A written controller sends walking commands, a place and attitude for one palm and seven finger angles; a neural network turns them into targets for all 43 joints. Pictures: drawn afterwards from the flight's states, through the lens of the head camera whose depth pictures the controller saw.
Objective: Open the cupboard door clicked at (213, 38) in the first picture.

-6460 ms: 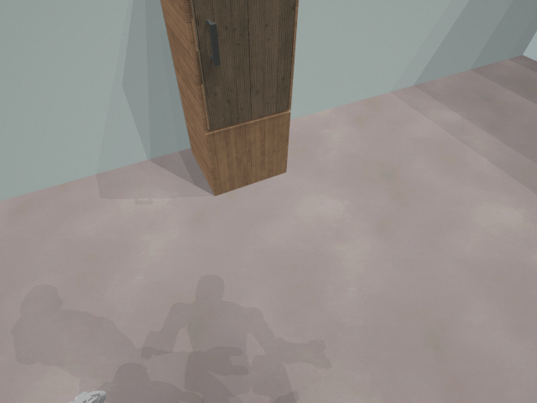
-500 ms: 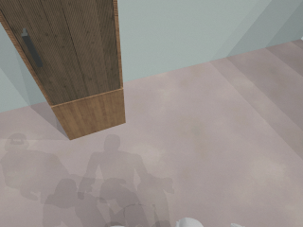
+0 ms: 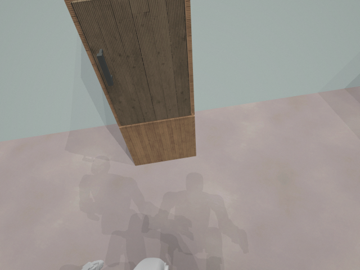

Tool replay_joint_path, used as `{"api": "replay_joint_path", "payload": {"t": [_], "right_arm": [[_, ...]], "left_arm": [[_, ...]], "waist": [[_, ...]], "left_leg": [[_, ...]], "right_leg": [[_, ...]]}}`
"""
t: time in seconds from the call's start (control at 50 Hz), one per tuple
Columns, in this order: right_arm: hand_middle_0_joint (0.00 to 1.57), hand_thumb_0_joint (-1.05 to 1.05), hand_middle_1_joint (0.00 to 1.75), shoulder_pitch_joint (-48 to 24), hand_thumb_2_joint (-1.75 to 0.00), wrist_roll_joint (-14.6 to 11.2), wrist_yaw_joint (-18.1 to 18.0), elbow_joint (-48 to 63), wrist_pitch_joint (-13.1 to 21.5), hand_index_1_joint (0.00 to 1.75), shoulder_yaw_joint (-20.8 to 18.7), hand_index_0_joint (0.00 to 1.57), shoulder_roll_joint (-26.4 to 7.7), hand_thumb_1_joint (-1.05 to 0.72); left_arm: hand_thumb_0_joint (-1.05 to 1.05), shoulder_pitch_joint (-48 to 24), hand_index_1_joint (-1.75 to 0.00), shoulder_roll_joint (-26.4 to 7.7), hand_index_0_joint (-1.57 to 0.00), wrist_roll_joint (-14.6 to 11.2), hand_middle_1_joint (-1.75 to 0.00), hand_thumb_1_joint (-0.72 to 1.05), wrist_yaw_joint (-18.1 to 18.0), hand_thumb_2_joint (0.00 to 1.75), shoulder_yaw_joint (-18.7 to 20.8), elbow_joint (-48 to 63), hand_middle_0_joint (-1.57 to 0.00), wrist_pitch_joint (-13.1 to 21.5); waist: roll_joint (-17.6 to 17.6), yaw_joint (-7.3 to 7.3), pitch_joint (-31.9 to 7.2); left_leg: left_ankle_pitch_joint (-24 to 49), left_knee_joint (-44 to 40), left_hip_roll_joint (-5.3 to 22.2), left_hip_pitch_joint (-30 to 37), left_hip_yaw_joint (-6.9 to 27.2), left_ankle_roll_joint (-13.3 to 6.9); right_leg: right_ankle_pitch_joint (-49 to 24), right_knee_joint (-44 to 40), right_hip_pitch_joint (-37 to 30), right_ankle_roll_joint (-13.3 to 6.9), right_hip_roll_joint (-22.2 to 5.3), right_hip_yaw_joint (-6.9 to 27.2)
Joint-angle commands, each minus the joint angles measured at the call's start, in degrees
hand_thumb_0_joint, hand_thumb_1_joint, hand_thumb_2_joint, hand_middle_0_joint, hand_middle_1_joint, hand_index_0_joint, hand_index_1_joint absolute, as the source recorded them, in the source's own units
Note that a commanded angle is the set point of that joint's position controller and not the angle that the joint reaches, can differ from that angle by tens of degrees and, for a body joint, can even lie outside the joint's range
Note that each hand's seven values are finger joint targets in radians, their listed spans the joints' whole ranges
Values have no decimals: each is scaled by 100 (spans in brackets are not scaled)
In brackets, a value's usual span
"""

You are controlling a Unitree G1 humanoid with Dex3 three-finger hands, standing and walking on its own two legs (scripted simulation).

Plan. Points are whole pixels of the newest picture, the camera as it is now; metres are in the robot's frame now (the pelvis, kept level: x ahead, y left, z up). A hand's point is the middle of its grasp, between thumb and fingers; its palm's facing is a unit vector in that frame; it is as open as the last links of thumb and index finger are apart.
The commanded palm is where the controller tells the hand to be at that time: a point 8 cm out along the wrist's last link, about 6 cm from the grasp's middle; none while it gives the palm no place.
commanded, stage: turn to face it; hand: left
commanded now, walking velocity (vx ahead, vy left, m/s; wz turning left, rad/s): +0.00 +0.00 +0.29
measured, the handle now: (105, 67) +0.83 +0.33 +0.01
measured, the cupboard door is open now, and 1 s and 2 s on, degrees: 0 0 0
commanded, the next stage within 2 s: take the last steps up to it in 0.14 s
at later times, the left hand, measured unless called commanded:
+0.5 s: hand out of the picture -0.04 +0.24 -0.17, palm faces +0.19 -0.96 -0.21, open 7.4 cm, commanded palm none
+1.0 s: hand out of the picture +0.05 +0.15 -0.16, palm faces +0.24 -0.96 -0.16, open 7.3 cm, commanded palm none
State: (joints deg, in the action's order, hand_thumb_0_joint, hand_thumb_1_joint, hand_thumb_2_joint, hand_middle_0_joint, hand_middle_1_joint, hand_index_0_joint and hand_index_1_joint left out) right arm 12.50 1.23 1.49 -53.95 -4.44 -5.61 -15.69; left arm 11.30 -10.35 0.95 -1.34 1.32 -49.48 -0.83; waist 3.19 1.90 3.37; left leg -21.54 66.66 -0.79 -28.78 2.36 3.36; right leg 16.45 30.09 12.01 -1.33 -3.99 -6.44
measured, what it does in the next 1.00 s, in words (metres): walks ahead: left foot, then right foot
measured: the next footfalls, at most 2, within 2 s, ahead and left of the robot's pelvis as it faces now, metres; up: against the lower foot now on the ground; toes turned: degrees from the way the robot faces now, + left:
left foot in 0.26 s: +0.00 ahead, +0.15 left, +0.00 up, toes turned +10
right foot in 0.70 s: +0.13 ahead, -0.08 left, +0.00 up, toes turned +1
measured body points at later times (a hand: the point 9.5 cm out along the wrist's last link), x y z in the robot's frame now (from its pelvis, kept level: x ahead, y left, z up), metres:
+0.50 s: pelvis +0.00 +0.04 +0.01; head +0.00 +0.06 +0.46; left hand -0.05 +0.29 -0.15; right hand +0.11 -0.18 -0.13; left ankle -0.04 +0.14 -0.74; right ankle +0.01 -0.10 -0.68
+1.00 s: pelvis +0.13 +0.01 +0.01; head +0.13 +0.00 +0.46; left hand +0.04 +0.21 -0.15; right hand +0.19 -0.21 -0.16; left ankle +0.17 +0.17 -0.68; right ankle +0.09 -0.08 -0.74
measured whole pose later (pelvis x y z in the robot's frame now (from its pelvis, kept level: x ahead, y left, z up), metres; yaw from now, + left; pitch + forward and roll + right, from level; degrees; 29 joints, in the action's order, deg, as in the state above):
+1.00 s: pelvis +0.13 +0.01 +0.01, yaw +10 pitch -1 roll +0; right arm 14.8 1.4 1.1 -61.3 -0.1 -3.8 -9.9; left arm 22.9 -5.9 1.2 -0.7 1.1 -64.4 3.8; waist 1.6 -0.3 0.8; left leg -11.6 52.6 7.0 -31.2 -3.7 1.2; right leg 15.1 18.6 3.1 -2.3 -0.1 -8.9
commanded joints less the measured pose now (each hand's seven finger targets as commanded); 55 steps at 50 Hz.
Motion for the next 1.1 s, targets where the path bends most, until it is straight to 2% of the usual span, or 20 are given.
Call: {"api": "replay_joint_path", "payload": {"t": [0.0,0.12,0.2,0.22,0.24,0.26,0.28,0.32,0.4,0.56,0.62,0.64,0.66,0.68,0.7,0.72,0.76,0.84,1.02,1.08], "right_arm": [[20,0,30,-343,-90,-1,2,393,80,30,0,20,-272,-90],[20,0,30,-768,-90,-84,-48,414,189,30,161,20,-101,-90],[20,0,30,-208,-90,-84,-108,181,312,30,204,20,-176,-90],[20,0,30,-52,-90,-63,-109,130,368,30,163,20,-439,-90],[20,0,30,69,-90,4,-132,138,406,30,72,20,-930,-90],[20,0,30,249,-90,15,-140,90,344,30,60,20,-1110,-90],[20,0,30,313,-90,48,-215,-24,385,30,88,20,-977,-90],[20,0,30,63,-90,25,-269,-4,433,30,182,20,-667,-90],[20,0,30,274,-90,-10,-280,-128,595,30,233,20,-426,-90],[20,0,30,677,-90,46,-278,-413,633,30,140,20,-430,-90],[20,0,30,529,-90,33,-274,-479,620,30,150,20,-398,-90],[20,0,30,527,-90,22,-275,-503,629,30,182,20,-281,-90],[20,0,30,575,-90,-27,-255,-474,658,30,230,20,-1,-90],[20,0,30,381,-90,-59,-211,-233,693,30,302,20,296,-90],[20,0,30,184,-90,-12,-188,-154,652,30,227,20,-86,-90],[20,0,30,-71,-90,-11,-153,-161,632,30,160,20,-68,-90],[20,0,30,158,-90,32,-96,-367,595,30,154,20,88,-90],[20,0,30,547,-90,46,-55,-568,511,30,174,20,399,-90],[20,0,30,-574,-90,-4,35,-161,639,30,227,20,536,-90],[20,0,30,-401,-90,-6,2,-188,716,30,231,20,459,-90]], "left_arm": [[0,242,-30,-1175,-20,50,-30,90,-72,90,335,228,-20,148],[0,696,-30,-1400,-20,106,-30,90,-51,90,421,-141,-20,121],[0,538,-30,-1365,-20,23,-30,90,-49,90,431,-306,-20,62],[0,544,-30,-1172,-20,-25,-30,90,-34,90,380,-303,-20,29],[0,703,-30,-768,-20,-56,-30,90,4,90,300,-186,-20,7],[0,438,-30,-679,-20,6,-30,90,10,90,217,-92,-20,-10],[0,100,-30,-729,-20,35,-30,90,-13,90,226,-147,-20,-81],[0,77,-30,-807,-20,64,-30,90,114,90,245,-330,-20,-41],[0,427,-30,-581,-20,78,-30,90,216,90,143,-656,-20,55],[0,-56,-30,-368,-20,49,-30,90,271,90,140,-539,-20,133],[0,535,-30,-385,-20,49,-30,90,276,90,199,-762,-20,199],[0,971,-30,-463,-20,65,-30,90,253,90,232,-935,-20,246],[0,1564,-30,-810,-20,103,-30,90,206,90,309,-1118,-20,330],[0,2099,-30,-1341,-20,89,-30,90,149,90,418,-1227,-20,351],[0,2198,-30,-1330,-20,-4,-30,90,105,90,402,-1236,-20,371],[0,1783,-30,-1121,-20,3,-30,90,70,90,370,-1185,-20,348],[0,1079,-30,-640,-20,23,-30,90,37,90,237,-1012,-20,400],[0,1119,-30,-353,-20,28,-30,90,16,90,150,-1111,-20,520],[0,1619,-30,-455,-20,67,-30,90,10,90,183,-1471,-20,560],[0,1553,-30,-518,-20,55,-30,90,7,90,226,-1506,-20,503]], "waist": [[-1329,-267,-118],[-1536,-512,-435],[-1440,-193,-702],[-676,-102,-827],[941,-74,-909],[1172,61,-713],[1402,200,-509],[902,15,10],[489,-83,120],[564,30,373],[306,-294,189],[-52,-499,73],[-894,-736,-185],[-2308,-954,-252],[-2022,-984,-248],[-1544,-827,204],[-811,-414,454],[-864,-173,335],[-984,-409,444],[-969,-262,332]], "left_leg": [[-93,-388,204,-139,-176,104],[-624,-2139,133,547,-550,2],[725,-4170,112,1901,-720,-146],[1482,-4694,513,2685,-319,-267],[2731,-4716,1809,3279,1174,-807],[2588,-4919,2343,2823,1475,-1329],[1477,-5269,2158,2444,1603,-1365],[142,-5496,1876,2158,1459,-1325],[476,-5620,1455,2223,847,-1235],[84,-5624,1597,1911,878,-1310],[-117,-5022,1412,1367,649,-1089],[-254,-4383,1121,972,425,-904],[-468,-3031,590,190,-183,-640],[-1305,-1431,38,-889,-724,-467],[-1190,-586,304,-962,-196,-535],[-702,-60,492,-1093,-140,-541],[277,-55,762,-855,-155,-431],[881,-583,805,-479,-447,-240],[973,-2485,694,-197,-799,-315],[883,-3141,484,604,-956,-440]], "right_leg": [[-1665,-1222,-303,-547,-1400,801],[-3031,-787,-799,-710,-1571,725],[-2759,-97,-381,-244,-1367,332],[-1951,531,226,40,-1068,104],[362,1341,1422,422,-453,-240],[1932,2087,1624,443,-243,-65],[1856,2616,1765,434,-203,284],[1103,3163,2135,360,-261,463],[500,2787,1962,410,-210,297],[480,1078,1294,382,-120,122],[-40,123,56,341,94,-41],[-192,-360,-716,292,74,77],[633,-920,-1643,34,-688,1066],[1159,-1820,-2080,-544,-1954,3005],[2064,-2296,-1498,-818,-2166,3578],[2653,-2491,-942,-865,-2139,3449],[1599,-2351,-291,-640,-1666,2221],[-160,-2276,-127,-567,-1199,967],[-1333,-1911,-595,-721,-1232,716],[-1711,-1404,-607,-641,-1158,633]]}}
